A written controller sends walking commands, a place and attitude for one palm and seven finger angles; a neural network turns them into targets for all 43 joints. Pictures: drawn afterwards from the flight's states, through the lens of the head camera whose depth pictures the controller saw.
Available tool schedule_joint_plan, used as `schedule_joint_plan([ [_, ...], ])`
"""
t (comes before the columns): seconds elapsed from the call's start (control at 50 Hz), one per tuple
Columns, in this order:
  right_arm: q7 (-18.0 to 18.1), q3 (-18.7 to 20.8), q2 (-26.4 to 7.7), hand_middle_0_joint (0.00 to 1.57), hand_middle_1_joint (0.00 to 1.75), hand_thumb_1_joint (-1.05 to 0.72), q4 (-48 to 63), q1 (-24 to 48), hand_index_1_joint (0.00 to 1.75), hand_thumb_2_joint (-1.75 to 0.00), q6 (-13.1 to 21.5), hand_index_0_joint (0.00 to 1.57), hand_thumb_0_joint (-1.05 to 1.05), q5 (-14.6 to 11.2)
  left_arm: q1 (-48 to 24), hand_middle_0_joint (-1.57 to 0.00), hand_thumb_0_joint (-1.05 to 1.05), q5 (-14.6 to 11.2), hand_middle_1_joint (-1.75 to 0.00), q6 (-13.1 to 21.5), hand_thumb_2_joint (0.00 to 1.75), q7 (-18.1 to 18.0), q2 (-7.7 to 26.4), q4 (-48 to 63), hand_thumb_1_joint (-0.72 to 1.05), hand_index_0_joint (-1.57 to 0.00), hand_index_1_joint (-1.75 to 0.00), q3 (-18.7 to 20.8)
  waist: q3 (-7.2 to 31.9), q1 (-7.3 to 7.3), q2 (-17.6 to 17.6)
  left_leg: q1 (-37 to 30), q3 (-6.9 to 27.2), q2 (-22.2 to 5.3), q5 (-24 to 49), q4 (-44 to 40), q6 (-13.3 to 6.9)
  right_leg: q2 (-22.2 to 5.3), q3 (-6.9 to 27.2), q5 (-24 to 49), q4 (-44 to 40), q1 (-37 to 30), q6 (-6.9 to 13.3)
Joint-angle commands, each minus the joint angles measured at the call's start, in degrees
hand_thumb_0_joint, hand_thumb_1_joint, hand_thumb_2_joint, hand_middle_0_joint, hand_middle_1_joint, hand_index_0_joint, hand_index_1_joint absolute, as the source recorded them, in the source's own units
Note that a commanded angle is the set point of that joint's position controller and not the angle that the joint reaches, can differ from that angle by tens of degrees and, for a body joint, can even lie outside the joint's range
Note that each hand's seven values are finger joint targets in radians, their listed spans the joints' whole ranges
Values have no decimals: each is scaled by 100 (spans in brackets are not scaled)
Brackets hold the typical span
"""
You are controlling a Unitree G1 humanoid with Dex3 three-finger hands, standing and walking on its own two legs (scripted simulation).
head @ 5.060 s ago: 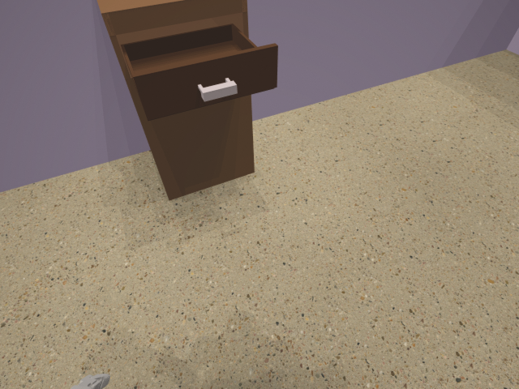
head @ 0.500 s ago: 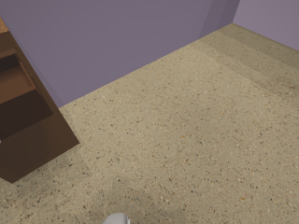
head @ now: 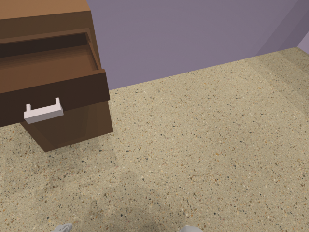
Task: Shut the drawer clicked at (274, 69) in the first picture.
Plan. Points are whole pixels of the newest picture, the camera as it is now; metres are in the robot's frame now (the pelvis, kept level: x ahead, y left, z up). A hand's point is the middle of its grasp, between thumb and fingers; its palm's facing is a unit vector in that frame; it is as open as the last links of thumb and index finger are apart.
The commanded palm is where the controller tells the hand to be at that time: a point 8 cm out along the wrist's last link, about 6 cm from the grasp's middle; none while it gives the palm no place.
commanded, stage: turn to face it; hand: left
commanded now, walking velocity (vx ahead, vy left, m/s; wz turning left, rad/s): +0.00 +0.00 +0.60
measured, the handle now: (44, 108) +0.46 +0.39 -0.02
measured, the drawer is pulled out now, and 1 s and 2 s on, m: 0.30 0.30 0.30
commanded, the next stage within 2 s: take the last steps up to it in 0.56 s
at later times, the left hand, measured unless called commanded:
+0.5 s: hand out of the picture +0.00 +0.17 -0.15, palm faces +0.31 -0.91 -0.28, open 7.4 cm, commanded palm none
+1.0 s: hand out of the picture -0.08 +0.21 -0.17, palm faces +0.44 -0.88 -0.19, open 7.4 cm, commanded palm none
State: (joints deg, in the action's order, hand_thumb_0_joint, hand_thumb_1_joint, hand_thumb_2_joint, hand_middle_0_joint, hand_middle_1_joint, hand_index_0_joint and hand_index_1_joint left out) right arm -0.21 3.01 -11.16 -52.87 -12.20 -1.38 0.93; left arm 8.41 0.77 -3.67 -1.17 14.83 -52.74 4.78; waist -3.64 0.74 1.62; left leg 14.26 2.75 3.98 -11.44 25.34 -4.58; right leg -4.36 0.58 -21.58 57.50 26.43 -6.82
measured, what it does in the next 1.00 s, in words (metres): steps on the spot, turning left: right foot, then left foot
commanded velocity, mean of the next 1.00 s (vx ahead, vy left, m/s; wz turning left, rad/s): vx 0.11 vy -0.02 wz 0.28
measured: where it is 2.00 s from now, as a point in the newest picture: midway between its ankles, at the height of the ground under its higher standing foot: (133, 230)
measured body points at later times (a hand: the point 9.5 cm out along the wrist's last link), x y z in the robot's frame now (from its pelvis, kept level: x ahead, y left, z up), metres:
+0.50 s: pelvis -0.02 -0.04 +0.00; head +0.01 -0.05 +0.45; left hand -0.02 +0.22 -0.13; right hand +0.11 -0.29 -0.16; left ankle -0.08 +0.10 -0.68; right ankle +0.00 -0.16 -0.74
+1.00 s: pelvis -0.02 +0.02 +0.00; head -0.03 +0.03 +0.45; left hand -0.10 +0.26 -0.16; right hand +0.10 -0.19 -0.14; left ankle -0.09 +0.09 -0.74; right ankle +0.05 -0.10 -0.68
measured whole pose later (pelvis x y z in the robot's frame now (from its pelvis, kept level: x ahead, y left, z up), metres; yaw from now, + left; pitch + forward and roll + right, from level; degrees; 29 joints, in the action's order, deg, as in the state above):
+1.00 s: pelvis -0.02 +0.02 +0.00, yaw +24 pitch -2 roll +0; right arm 1.0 1.8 -9.3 -57.9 -17.2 2.2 1.1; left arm 14.8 1.6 -2.0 0.7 12.8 -60.1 3.0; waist -0.8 -0.5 2.4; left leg 3.3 -1.4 2.3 -13.2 18.3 -3.0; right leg -5.4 -2.5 -17.7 56.0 26.2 -3.6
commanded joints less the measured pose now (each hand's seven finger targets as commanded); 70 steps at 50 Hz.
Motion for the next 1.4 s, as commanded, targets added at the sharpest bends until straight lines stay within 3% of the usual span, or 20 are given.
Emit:
schedule_joint_plan([
  [0.0, 115, 387, -1288, 20, 30, -90, 316, -299, 30, -90, 55, 20, 0, 38, -326, -20, 0, -21, -30, 162, 90, -30, 417, 636, 90, -20, -30, 48, 605, 166, -925, -871, 2008, -1647, 1803, -547, -626, 65, 134, -292, -635, 290, 82],
  [0.16, 72, 415, -1178, 20, 30, -90, 422, 6, 30, -90, -13, 20, 0, -17, 327, -20, 0, -83, -30, 289, 90, -102, 481, 595, 90, -20, -30, 59, 964, -193, -824, 308, 2248, -1036, 1505, 94, -162, 323, 85, 791, -3359, -2035, 326],
  [0.18, 39, 388, -912, 20, 30, -90, 441, -52, 30, -90, -16, 20, 0, -71, 491, -20, 0, -36, -30, 333, 90, -133, 774, 559, 90, -20, -30, 116, 1018, -257, -40, 1202, 1784, -666, 217, 699, 190, -474, 757, 809, -4030, -2924, 527],
  [0.2, 43, 340, -600, 20, 30, -90, 569, -87, 30, -90, -16, 20, 0, -87, 452, -20, 0, 47, -30, 344, 90, -158, 1219, 617, 90, -20, -30, 190, 796, -281, 1555, 2267, 472, 125, -1842, 1996, 671, -2013, 2198, 941, -4360, -3189, 1165],
  [0.22, 36, 419, -953, 20, 30, -90, 588, -10, 30, -90, -47, 20, 0, 0, 341, -20, 0, 23, -30, 309, 90, -153, 1219, 700, 90, -20, -30, 154, 639, -251, 1069, 1961, 326, -73, -2197, 3089, 678, -2471, 2084, 1283, -4353, -2193, 1602],
  [0.3, -111, 397, -822, 20, 30, -90, 253, -243, 30, -90, -203, 20, 0, 48, -331, -20, 0, -5, -30, 388, 90, -95, 609, 813, 90, -20, -30, -11, 13, 157, 722, 1771, 36, -454, -1029, 4497, 795, -1300, 483, 1487, -4171, -1346, 1326],
  [0.5, -100, 166, -543, 20, 30, -90, 406, 646, 30, -90, -128, 20, 0, -33, 857, -20, 0, 107, -30, 372, 90, -60, 975, 298, 90, -20, -30, 93, 277, -398, 1143, 996, -645, -445, -1513, 2161, 839, -1410, -74, 3501, -3524, -2166, 1438],
  [0.58, -48, 135, -626, 20, 30, -90, 216, 117, 30, -90, -20, 20, 0, -50, 705, -20, 0, 58, -30, 324, 90, -62, 991, 189, 90, -20, -30, 116, 657, -86, 1021, -290, -771, -343, -374, 246, 708, -1229, -396, 3457, -2750, -1960, 1022],
  [0.6, -38, 181, -909, 20, 30, -90, 143, -157, 30, -90, 48, 20, 0, -31, 724, -20, 0, -4, -30, 300, 90, -52, 835, 211, 90, -20, -30, 84, 927, 68, 413, -1157, -490, -693, 534, -436, 602, -1056, -628, 2836, -2063, -1495, 755],
  [0.62, -15, 322, -1500, 20, 30, -90, 135, -381, 30, -90, 103, 20, 0, 8, 781, -20, 0, -28, -30, 268, 90, -28, 449, 355, 90, -20, -30, 18, 1103, 192, -1439, -2068, 1172, -2121, 2366, -565, 125, -358, -929, 210, -916, -70, 354],
  [0.64, 45, 349, -1737, 20, 30, -90, 92, -574, 30, -90, 50, 20, 0, -22, 577, -20, 0, -8, -30, 224, 90, -56, 297, 420, 90, -20, -30, -98, 1067, 278, -1850, -1738, 1623, -2714, 4276, -411, -481, -151, -468, -1602, -307, 217, 263],
  [0.76, 187, 77, -951, 20, 30, -90, -43, -320, 30, -90, 261, 20, 0, 17, 624, -20, 0, 71, -30, 294, 90, 133, 325, -200, 90, -20, -30, -89, 429, 47, -1029, -1420, 760, -1816, 2043, -865, -405, -123, -188, -57, 746, 582, 353],
  [0.96, 198, 105, -755, 20, 30, -90, -408, -980, 30, -90, 417, 20, 0, 40, 81, -20, 0, 79, -30, 333, 90, 232, 134, -195, 90, -20, -30, -146, -467, 134, -844, -1051, 1025, -1940, -215, -1742, -635, -279, -228, 451, -512, 884, 355],
  [1.06, 188, 134, -827, 20, 30, -90, -573, -1102, 30, -90, 424, 20, 0, 96, -267, -20, 0, 49, -30, 422, 90, 270, -12, -88, 90, -20, -30, -144, -353, 195, -879, -845, 1017, -2001, -371, -1603, -629, -177, -365, 343, -1694, 205, 464],
  [1.14, 175, 115, -782, 20, 30, -90, -688, -934, 30, -90, 395, 20, 0, 85, 483, -20, 0, 48, -30, 503, 90, 263, -25, -373, 90, -20, -30, -70, -79, -201, -559, 0, 617, -1652, -593, -828, -310, 190, -657, 878, -2719, -1581, 551],
  [1.16, 166, 80, -632, 20, 30, -90, -740, -986, 30, -90, 405, 20, 0, 58, 911, -20, 0, 67, -30, 553, 90, 235, 127, -542, 90, -20, -30, -22, 20, -377, -230, 441, 379, -1348, -726, -114, -127, 139, -483, 800, -3077, -2379, 618],
  [1.2, 95, -42, -185, 20, 30, -90, -511, -928, 30, -90, 432, 20, 0, -22, 2157, -20, 0, 70, -30, 659, 90, 138, 1018, -864, 90, -20, -30, 150, 575, -785, 1820, 2177, -700, -359, -2304, 2868, 280, -1952, 2544, -601, -4486, -3743, 1477],
  [1.22, 79, 19, -434, 20, 30, -90, -391, -633, 30, -90, 386, 20, 0, 3, 2233, -20, 0, 1, -30, 625, 90, 80, 999, -836, 90, -20, -30, 127, 340, -832, 999, 2352, -298, -593, -2301, 3728, 243, -2209, 2833, -944, -4873, -3224, 1744],
  [1.3, -3, 111, -182, 20, 30, -90, -727, -909, 30, -90, 229, 20, 0, 69, 822, -20, 0, -2, -30, 699, 90, 28, 185, -542, 90, -20, -30, -66, -269, -58, 157, 1766, -234, -1109, -688, 4263, 383, -1514, 1291, -956, -5162, -1234, 1516],
  [1.38, -37, 118, 12, 20, 30, -90, -803, -1079, 30, -90, 121, 20, 0, 92, 1022, -20, 0, 13, -30, 787, 90, 22, -92, -699, 90, -20, -30, -156, -403, 90, 436, 1555, -435, -1125, -31, 3822, 578, -1036, 291, 109, -5254, -945, 1365],
])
